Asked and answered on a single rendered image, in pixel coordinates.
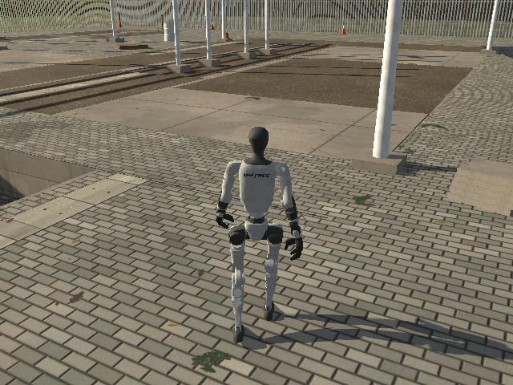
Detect humanoid robot torso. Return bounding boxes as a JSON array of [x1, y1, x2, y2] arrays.
[[239, 157, 276, 241]]

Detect left robot hand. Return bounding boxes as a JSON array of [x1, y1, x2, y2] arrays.
[[216, 214, 234, 229]]

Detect robot right forearm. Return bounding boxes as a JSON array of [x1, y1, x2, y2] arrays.
[[285, 196, 302, 238]]

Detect left robot upper arm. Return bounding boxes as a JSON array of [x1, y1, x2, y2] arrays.
[[220, 160, 241, 203]]

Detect robot head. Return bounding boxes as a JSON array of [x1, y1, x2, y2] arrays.
[[244, 127, 272, 165]]

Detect right robot upper arm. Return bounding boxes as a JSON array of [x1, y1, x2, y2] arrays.
[[274, 162, 293, 209]]

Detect robot left forearm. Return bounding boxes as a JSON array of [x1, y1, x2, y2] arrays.
[[216, 191, 228, 217]]

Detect right robot hand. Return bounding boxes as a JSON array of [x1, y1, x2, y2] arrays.
[[285, 237, 303, 261]]

